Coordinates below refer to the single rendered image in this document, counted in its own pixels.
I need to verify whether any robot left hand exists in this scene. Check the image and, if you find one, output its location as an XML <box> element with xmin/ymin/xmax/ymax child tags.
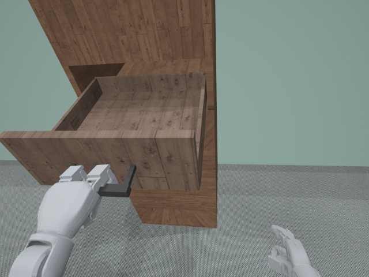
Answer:
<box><xmin>37</xmin><ymin>164</ymin><xmax>118</xmax><ymax>239</ymax></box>

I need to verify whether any drawer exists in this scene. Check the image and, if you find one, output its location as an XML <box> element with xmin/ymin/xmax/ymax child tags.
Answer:
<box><xmin>0</xmin><ymin>72</ymin><xmax>207</xmax><ymax>191</ymax></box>

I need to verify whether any cabinet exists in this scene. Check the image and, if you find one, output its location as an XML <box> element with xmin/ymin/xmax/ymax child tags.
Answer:
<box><xmin>28</xmin><ymin>0</ymin><xmax>217</xmax><ymax>228</ymax></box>

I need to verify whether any right robot forearm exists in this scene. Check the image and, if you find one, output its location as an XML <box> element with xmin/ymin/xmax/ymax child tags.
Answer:
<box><xmin>292</xmin><ymin>264</ymin><xmax>321</xmax><ymax>277</ymax></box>

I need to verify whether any handle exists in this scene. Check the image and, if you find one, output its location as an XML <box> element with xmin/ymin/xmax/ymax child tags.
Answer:
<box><xmin>56</xmin><ymin>163</ymin><xmax>136</xmax><ymax>197</ymax></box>

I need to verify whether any robot right hand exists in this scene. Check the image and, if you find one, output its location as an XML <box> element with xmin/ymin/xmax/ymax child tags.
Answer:
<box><xmin>268</xmin><ymin>225</ymin><xmax>312</xmax><ymax>277</ymax></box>

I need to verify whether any left robot forearm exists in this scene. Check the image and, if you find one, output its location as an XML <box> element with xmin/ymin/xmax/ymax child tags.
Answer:
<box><xmin>9</xmin><ymin>232</ymin><xmax>74</xmax><ymax>277</ymax></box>

